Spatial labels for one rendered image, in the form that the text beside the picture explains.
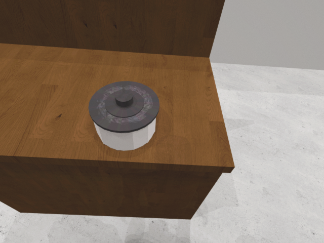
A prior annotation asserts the table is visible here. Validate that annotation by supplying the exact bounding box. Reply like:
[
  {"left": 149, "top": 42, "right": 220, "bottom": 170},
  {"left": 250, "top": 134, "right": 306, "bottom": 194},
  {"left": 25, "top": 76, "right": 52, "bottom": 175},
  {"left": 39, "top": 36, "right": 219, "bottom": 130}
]
[{"left": 0, "top": 0, "right": 235, "bottom": 220}]

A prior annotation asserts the lid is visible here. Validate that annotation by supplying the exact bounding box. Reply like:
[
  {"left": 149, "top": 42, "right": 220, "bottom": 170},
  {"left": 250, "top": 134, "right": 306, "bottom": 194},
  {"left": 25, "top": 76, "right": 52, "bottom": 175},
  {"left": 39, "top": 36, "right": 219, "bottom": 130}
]
[{"left": 89, "top": 81, "right": 159, "bottom": 133}]

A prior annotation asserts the knob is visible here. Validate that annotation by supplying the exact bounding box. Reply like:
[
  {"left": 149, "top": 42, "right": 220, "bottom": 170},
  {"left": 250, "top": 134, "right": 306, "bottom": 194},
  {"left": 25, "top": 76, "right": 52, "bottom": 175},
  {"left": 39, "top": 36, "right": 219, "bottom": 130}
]
[{"left": 115, "top": 90, "right": 133, "bottom": 107}]

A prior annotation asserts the pot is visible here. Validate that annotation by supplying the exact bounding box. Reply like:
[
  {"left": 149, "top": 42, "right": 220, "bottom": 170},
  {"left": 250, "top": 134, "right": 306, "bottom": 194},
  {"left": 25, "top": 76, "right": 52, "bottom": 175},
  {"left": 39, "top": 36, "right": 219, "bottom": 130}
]
[{"left": 94, "top": 118, "right": 156, "bottom": 151}]

